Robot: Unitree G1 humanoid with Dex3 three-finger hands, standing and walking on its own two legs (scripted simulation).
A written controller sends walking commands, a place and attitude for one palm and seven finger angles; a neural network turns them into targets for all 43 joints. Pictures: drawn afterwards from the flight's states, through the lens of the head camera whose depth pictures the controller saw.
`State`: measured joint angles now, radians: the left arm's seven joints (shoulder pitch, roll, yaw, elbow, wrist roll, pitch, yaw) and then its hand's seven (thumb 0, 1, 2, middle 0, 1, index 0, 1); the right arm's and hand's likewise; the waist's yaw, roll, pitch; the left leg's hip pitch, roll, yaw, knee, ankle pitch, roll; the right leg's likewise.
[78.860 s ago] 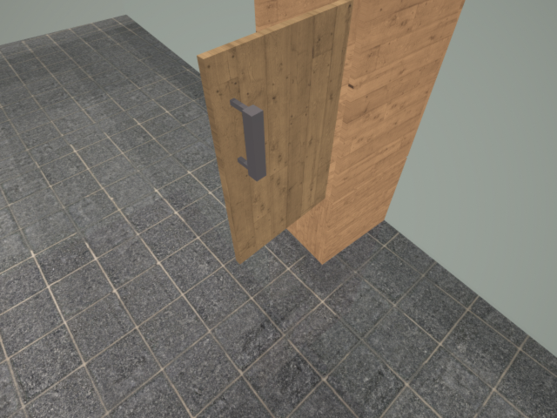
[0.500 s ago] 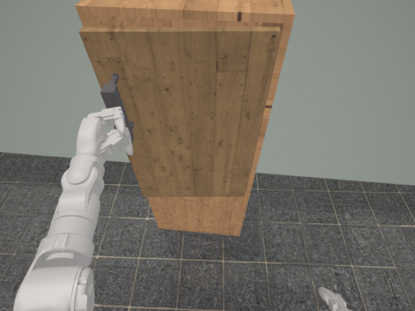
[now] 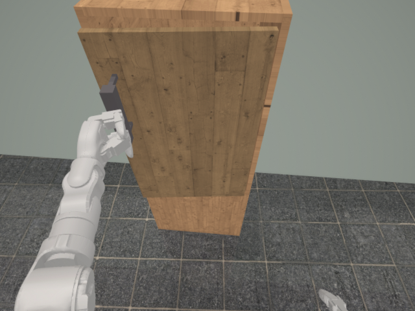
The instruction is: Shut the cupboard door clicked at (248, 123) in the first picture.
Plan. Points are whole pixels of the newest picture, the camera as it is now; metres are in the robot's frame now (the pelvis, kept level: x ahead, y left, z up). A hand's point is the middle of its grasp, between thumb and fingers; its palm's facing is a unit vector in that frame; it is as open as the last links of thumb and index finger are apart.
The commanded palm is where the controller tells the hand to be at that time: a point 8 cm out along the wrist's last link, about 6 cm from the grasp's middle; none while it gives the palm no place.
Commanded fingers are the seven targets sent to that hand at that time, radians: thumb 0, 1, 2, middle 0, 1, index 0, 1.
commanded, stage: push the door shut along its arc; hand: left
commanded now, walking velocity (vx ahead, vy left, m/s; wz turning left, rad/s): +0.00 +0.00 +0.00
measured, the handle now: (120, 111) +0.51 +0.20 +0.11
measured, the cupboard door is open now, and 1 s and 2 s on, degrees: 6 0 0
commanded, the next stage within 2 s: pull the fist back off the door in 0.72 s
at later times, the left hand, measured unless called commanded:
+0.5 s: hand (130, 121) +0.46 +0.17 +0.12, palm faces -0.12 -0.99 -0.02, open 3.2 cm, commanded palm +0.47 +0.20 +0.11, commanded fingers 0.00 0.90 0.90 -1.30 -1.50 -1.30 -1.50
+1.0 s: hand (134, 118) +0.47 +0.16 +0.12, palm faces +0.08 -1.00 -0.01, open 3.3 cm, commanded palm +0.47 +0.19 +0.11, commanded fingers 0.00 0.90 0.90 -1.30 -1.50 -1.30 -1.50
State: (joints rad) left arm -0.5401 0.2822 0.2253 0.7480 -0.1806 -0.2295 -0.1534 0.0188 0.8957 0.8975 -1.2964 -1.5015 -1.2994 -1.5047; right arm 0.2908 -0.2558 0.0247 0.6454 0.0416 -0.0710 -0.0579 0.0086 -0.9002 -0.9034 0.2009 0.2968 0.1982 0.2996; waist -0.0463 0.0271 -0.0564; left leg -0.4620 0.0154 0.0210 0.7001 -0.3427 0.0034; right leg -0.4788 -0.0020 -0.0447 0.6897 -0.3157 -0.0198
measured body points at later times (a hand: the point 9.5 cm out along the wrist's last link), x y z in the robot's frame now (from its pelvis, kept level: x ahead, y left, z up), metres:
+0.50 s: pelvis -0.01 +0.01 -0.01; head +0.06 +0.01 +0.43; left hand +0.46 +0.22 +0.12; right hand +0.03 -0.26 -0.13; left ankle +0.01 +0.12 -0.72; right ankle +0.02 -0.11 -0.72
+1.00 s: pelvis -0.04 +0.01 -0.03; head +0.04 +0.02 +0.42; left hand +0.46 +0.22 +0.12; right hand +0.00 -0.26 -0.13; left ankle +0.01 +0.12 -0.72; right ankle +0.02 -0.11 -0.72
